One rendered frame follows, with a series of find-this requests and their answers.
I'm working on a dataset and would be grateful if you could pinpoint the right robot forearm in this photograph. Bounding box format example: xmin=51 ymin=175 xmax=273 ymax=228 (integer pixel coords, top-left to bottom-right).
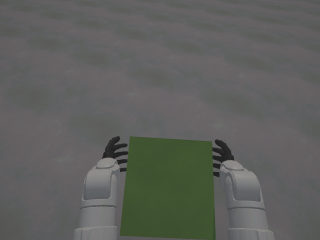
xmin=219 ymin=160 xmax=275 ymax=240

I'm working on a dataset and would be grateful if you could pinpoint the carton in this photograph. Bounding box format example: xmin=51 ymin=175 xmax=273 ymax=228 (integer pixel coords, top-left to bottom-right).
xmin=120 ymin=136 xmax=216 ymax=240

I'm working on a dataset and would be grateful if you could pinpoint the robot left hand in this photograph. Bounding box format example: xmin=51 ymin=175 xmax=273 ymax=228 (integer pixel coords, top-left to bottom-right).
xmin=102 ymin=136 xmax=128 ymax=172

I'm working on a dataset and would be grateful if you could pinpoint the left robot forearm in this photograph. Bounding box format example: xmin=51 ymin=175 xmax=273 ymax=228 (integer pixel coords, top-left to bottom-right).
xmin=72 ymin=157 xmax=121 ymax=240

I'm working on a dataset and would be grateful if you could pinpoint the robot right hand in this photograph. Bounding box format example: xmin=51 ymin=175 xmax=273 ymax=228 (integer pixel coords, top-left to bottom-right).
xmin=212 ymin=139 xmax=234 ymax=177

